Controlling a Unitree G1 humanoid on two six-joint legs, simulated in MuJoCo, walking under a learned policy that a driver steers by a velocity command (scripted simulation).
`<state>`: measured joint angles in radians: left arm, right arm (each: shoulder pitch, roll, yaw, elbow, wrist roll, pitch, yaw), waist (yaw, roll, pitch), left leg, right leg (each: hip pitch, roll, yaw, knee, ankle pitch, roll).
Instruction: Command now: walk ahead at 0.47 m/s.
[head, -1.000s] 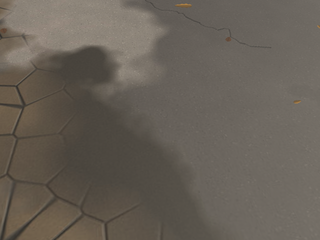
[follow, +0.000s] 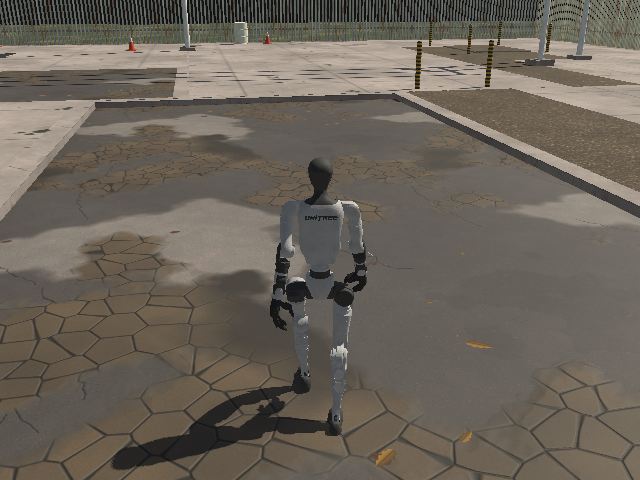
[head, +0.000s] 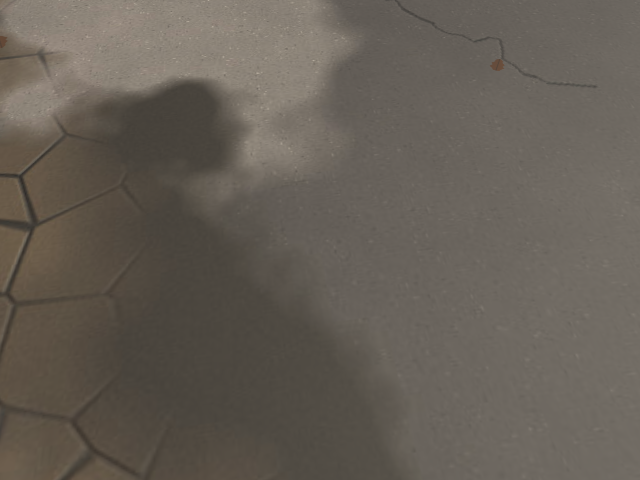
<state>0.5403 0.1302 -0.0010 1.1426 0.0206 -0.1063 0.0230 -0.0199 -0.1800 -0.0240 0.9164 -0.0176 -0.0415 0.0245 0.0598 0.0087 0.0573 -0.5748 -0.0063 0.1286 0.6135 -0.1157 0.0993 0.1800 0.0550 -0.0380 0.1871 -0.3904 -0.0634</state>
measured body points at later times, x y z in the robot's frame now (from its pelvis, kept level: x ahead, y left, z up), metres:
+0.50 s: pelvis +0.29 +0.01 +0.01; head +0.32 +0.02 +0.46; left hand +0.46 +0.22 -0.12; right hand +0.18 -0.20 -0.13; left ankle +0.16 +0.07 -0.73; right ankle +0.46 -0.10 -0.69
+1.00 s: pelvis +0.56 -0.01 +0.02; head +0.59 -0.01 +0.47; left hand +0.48 +0.22 -0.13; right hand +0.73 -0.23 -0.11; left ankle +0.73 +0.14 -0.68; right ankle +0.48 -0.07 -0.73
